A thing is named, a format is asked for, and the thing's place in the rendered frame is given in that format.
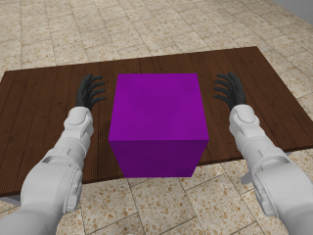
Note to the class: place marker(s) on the robot left forearm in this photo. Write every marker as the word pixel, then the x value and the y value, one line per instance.
pixel 73 145

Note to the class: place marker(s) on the left robot hand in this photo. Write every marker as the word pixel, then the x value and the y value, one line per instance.
pixel 84 96

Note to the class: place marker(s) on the carton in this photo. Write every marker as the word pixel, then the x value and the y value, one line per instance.
pixel 158 127

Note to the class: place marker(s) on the right robot hand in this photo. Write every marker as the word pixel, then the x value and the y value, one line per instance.
pixel 235 92

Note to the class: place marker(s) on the robot left upper arm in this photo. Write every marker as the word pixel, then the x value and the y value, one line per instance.
pixel 51 191

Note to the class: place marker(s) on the robot right forearm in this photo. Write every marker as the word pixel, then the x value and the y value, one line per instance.
pixel 255 146

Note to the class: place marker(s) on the table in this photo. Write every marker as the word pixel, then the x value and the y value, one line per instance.
pixel 34 104

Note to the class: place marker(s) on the robot right upper arm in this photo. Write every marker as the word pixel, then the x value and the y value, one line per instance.
pixel 284 192

